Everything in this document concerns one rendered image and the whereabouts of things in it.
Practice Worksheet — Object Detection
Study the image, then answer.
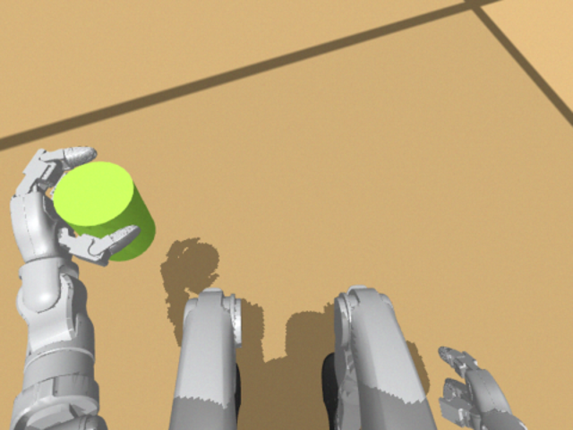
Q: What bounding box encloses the can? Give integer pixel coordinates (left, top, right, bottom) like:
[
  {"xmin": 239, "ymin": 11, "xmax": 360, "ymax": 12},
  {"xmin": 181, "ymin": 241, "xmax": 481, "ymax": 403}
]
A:
[{"xmin": 53, "ymin": 161, "xmax": 156, "ymax": 262}]

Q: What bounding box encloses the left robot hand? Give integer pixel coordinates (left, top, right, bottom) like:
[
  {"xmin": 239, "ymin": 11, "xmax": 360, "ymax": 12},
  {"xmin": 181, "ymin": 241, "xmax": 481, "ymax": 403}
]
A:
[{"xmin": 10, "ymin": 147, "xmax": 141, "ymax": 267}]

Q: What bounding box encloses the right robot hand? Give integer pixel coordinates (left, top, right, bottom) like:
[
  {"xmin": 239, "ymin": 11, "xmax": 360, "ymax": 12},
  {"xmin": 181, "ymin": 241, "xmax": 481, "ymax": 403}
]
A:
[{"xmin": 438, "ymin": 347, "xmax": 513, "ymax": 430}]

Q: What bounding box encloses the left robot arm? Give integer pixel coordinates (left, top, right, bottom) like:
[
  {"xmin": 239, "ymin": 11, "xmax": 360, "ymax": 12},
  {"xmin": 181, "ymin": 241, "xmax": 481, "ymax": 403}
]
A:
[{"xmin": 9, "ymin": 256, "xmax": 108, "ymax": 430}]

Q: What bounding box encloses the right robot foot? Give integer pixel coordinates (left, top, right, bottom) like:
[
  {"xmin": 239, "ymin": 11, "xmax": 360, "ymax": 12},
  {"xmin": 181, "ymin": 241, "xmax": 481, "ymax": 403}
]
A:
[{"xmin": 321, "ymin": 352, "xmax": 360, "ymax": 430}]

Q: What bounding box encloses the right robot arm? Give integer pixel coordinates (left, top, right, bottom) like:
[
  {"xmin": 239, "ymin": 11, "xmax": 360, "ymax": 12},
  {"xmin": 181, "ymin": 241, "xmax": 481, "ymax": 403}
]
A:
[{"xmin": 480, "ymin": 412, "xmax": 528, "ymax": 430}]

